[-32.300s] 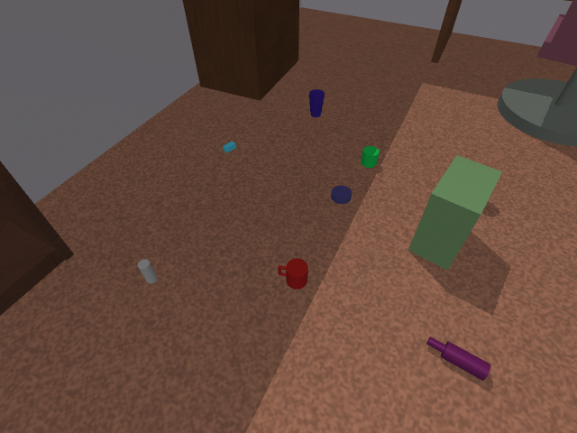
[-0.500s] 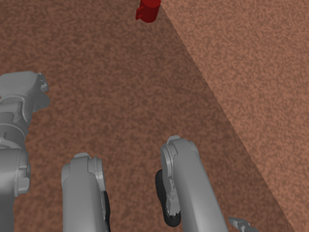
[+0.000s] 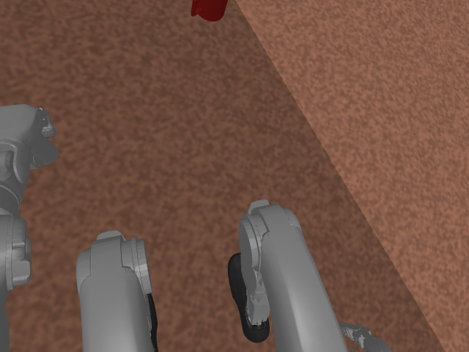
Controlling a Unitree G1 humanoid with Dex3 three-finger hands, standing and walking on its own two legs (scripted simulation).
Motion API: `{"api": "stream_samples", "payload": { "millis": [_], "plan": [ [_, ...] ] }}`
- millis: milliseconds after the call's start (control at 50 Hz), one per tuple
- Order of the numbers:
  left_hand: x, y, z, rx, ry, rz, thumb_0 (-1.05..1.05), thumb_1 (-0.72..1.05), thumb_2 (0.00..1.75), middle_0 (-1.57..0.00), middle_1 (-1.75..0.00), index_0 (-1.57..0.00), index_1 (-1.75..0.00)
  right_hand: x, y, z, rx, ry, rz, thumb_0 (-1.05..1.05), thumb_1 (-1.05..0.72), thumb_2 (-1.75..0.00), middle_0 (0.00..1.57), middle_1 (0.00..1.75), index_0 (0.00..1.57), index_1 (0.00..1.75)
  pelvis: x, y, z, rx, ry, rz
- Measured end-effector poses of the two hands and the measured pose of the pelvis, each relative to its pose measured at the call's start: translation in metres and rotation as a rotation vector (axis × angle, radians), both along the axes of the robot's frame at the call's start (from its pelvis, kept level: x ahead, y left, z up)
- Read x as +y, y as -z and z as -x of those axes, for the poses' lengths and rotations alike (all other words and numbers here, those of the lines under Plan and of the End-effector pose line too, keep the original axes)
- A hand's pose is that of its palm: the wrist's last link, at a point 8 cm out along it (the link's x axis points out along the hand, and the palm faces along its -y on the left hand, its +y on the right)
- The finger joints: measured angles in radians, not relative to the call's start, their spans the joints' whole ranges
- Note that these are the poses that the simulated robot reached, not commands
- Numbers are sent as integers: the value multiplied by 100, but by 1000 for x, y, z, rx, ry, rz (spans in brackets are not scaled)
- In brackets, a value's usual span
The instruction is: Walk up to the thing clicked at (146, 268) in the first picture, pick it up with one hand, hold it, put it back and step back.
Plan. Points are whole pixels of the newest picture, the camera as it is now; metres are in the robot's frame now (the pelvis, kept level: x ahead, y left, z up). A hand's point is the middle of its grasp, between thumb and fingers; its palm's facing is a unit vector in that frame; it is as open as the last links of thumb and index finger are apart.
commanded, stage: lower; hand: left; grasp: from above
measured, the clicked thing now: (34, 145) +0.50 +0.27 -0.19
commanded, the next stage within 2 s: rest in 0.14 s
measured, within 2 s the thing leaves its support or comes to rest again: rests again in 1.18 s
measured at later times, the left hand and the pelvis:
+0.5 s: hand (38, 156) +0.48 +0.27 -0.22, palm faces -0.47 -0.07 -0.88, open 7.1 cm; pelvis +0.01 +0.00 -0.03, yaw -2 degrees
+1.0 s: hand (47, 158) +0.49 +0.27 -0.25, palm faces -0.45 -0.09 -0.89, open 7.1 cm; pelvis +0.01 +0.00 -0.04, yaw -4 degrees
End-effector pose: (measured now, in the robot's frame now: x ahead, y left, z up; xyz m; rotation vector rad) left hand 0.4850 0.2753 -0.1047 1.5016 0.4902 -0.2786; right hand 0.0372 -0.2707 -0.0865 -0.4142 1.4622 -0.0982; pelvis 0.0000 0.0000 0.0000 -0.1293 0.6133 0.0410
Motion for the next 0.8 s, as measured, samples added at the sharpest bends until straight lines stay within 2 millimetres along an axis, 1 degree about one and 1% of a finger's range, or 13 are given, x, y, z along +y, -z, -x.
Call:
{"api": "stream_samples", "payload": {
  "millis": [160, 280, 500, 800],
  "plan": [
    [0, 23, -1, -14, 17, 7, -5, 37, 35, -104, -55, -87, -49, 0, 5, 4, 13, -24, 13, 0, -92, -90, 21, 30, 20, 30, 1, 13, 0, -11, 4, 12],
    [1, 35, -4, -30, 10, 2, -5, 37, 35, -104, -55, -87, -49, 4, 11, 8, 28, -24, 7, 0, -92, -90, 21, 30, 20, 30, 2, 21, -2, -10, 7, 17],
    [0, 55, -7, -3, -3, 6, -5, 37, 35, -104, -55, -87, -49, 11, 17, 11, 51, -34, -16, 0, -91, -89, 21, 30, 20, 30, 2, 27, -6, -7, 14, 26],
    [-2, 79, -10, -13, -2, 16, -5, 37, 35, -104, -55, -87, -49, 6, 16, 15, 73, -73, -11, 0, -91, -90, 21, 30, 20, 30, 1, 36, -7, -26, 28, 40]
  ]
}}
